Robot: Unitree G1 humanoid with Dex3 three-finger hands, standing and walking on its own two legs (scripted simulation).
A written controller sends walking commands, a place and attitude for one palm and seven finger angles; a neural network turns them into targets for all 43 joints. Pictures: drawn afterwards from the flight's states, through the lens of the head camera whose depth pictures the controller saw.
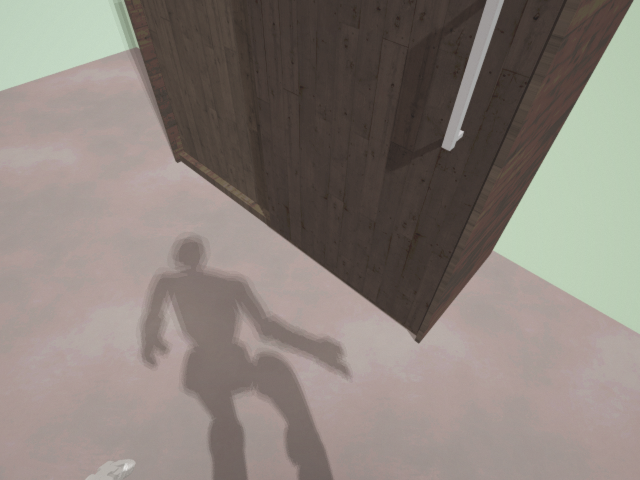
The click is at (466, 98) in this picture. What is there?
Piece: wardrobe's sliding door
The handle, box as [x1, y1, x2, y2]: [442, 0, 503, 150]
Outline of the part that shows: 503,0 486,1 442,143 442,147 448,150 454,146 455,142 462,135 463,131 459,129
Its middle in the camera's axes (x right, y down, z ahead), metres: +0.27 -0.29 +0.67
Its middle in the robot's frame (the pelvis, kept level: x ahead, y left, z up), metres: +0.73 -0.22 +0.17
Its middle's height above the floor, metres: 0.94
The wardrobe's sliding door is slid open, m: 0.00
